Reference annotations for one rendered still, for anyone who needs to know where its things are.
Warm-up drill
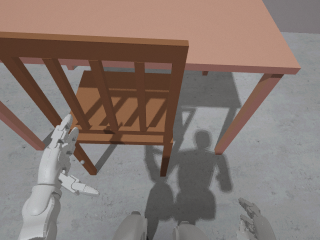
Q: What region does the right robot shin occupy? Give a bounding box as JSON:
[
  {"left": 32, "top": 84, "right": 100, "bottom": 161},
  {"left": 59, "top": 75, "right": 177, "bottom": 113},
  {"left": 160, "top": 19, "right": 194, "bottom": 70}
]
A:
[{"left": 179, "top": 221, "right": 189, "bottom": 226}]

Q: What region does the left robot thigh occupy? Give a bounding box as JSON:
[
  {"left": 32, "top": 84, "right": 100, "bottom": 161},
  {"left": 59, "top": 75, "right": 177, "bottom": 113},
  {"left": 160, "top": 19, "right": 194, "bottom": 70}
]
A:
[{"left": 111, "top": 214, "right": 148, "bottom": 240}]

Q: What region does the robot right hand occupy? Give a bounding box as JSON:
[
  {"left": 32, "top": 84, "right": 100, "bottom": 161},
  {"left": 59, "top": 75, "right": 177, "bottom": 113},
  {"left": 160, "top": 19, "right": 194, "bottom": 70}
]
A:
[{"left": 236, "top": 197, "right": 277, "bottom": 240}]

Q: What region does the robot left hand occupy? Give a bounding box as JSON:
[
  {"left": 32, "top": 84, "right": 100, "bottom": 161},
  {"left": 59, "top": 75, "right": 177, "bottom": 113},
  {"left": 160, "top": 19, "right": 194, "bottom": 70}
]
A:
[{"left": 37, "top": 114, "right": 100, "bottom": 197}]

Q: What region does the chair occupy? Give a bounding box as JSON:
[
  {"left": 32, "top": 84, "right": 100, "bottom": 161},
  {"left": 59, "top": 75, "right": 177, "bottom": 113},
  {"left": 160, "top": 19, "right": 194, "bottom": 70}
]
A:
[{"left": 0, "top": 31, "right": 189, "bottom": 177}]

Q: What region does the left robot forearm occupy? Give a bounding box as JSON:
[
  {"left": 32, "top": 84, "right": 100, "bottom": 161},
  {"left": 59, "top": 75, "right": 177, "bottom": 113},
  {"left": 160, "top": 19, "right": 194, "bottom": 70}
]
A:
[{"left": 17, "top": 184, "right": 62, "bottom": 240}]

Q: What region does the table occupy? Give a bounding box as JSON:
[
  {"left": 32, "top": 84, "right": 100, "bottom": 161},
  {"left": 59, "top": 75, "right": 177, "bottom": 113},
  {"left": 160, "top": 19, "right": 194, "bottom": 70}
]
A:
[{"left": 0, "top": 0, "right": 301, "bottom": 155}]

